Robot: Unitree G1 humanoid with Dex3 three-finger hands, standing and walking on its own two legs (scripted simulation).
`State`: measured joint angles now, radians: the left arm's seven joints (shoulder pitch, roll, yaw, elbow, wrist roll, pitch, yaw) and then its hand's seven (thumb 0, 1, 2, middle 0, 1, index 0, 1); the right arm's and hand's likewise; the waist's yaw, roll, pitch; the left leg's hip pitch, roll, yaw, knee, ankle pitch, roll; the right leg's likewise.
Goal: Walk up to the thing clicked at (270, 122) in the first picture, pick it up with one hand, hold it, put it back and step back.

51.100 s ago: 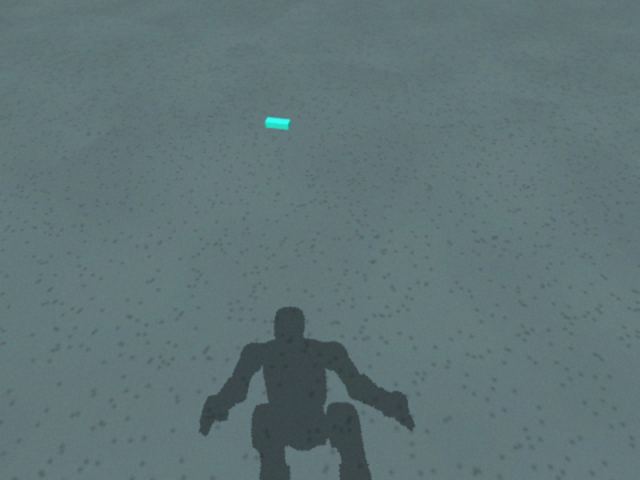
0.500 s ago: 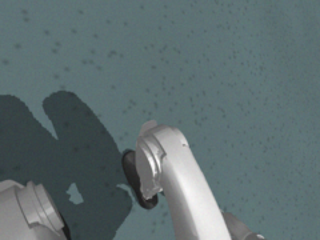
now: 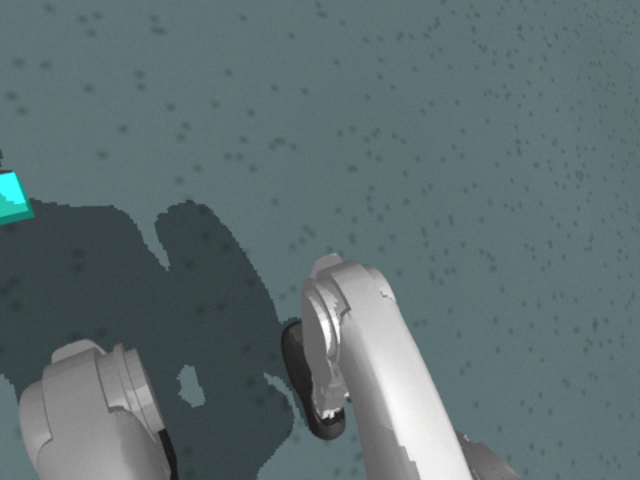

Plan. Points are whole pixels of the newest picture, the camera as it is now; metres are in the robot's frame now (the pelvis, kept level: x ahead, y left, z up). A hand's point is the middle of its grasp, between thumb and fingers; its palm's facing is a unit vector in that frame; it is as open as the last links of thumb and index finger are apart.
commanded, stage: withdraw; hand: left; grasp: from above
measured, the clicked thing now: out of the picture +0.49 +0.31 -0.30
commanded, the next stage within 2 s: home in 0.52 s
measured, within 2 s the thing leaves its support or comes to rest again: neither
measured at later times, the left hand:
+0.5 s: hand out of the picture +0.49 +0.32 -0.14, palm faces -0.45 -0.09 -0.89, open 12.9 cm
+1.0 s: hand out of the picture +0.43 +0.34 -0.05, palm faces -0.32 -0.37 -0.87, open 9.8 cm
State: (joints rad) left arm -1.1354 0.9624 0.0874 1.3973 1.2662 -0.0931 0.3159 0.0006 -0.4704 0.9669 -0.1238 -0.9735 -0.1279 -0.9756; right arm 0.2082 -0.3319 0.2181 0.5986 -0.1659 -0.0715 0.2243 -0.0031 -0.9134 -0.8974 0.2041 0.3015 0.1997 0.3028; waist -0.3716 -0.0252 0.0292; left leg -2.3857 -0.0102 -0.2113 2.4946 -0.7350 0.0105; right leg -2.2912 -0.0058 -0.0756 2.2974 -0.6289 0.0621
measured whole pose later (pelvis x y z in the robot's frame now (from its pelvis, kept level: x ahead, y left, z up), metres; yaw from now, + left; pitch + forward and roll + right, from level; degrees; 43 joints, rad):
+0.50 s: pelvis -0.02 +0.00 +0.01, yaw +3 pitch +33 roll -13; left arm -1.20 0.92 0.01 1.45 1.30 -0.22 0.20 0.00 -0.32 0.86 -0.26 -0.84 -0.26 -0.84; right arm 0.20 -0.35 0.20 0.57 -0.14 0.06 0.08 0.00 -0.91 -0.89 0.20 0.30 0.20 0.30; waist -0.37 -0.03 0.03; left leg -2.36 -0.02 -0.16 2.41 -0.64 0.03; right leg -2.26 -0.02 -0.04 2.24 -0.57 0.04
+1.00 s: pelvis -0.01 +0.00 +0.07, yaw +6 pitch +37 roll -11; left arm -0.76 0.70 0.10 0.85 0.87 -0.05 0.02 0.00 0.42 0.80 -0.22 -0.38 -0.22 -0.39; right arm 0.23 -0.30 0.05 0.59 -0.04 0.11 0.11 0.00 -0.90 -0.89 0.21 0.30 0.20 0.30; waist -0.19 0.06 -0.11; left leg -2.22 -0.02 -0.11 2.25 -0.68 0.03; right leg -2.15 -0.05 -0.01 2.11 -0.62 0.05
